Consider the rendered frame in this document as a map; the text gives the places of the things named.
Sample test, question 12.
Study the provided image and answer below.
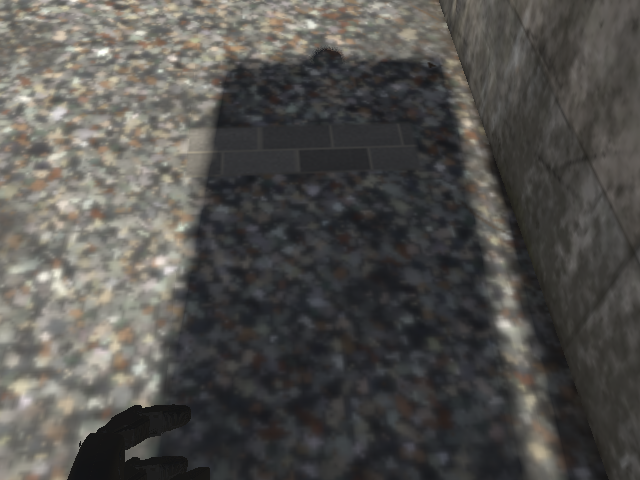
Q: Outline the left robot hand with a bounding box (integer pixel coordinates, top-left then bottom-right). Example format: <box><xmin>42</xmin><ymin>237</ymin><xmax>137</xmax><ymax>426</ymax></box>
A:
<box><xmin>67</xmin><ymin>404</ymin><xmax>210</xmax><ymax>480</ymax></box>

